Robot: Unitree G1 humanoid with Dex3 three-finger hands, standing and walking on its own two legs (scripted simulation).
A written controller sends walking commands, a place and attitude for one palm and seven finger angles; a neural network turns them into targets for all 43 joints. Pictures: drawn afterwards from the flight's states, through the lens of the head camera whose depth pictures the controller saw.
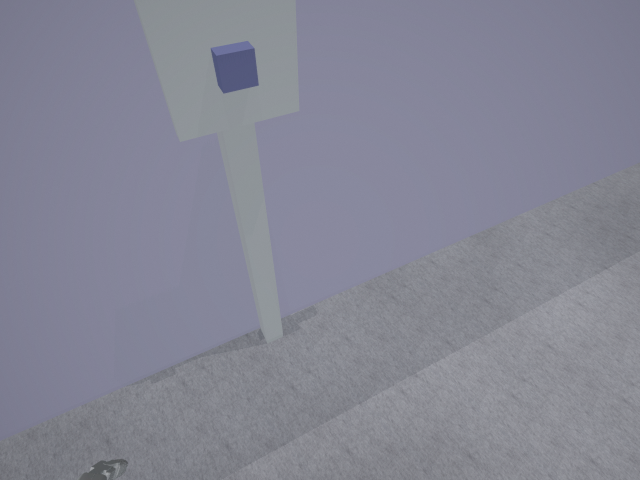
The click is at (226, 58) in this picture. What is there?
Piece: button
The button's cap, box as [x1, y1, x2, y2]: [211, 41, 258, 92]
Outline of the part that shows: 247,41 211,48 217,82 223,92 258,85 254,48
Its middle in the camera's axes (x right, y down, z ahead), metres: -0.13 -0.26 +0.57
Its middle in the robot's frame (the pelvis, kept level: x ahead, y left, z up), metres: +0.63 +0.16 +0.21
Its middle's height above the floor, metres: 0.97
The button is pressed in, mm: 0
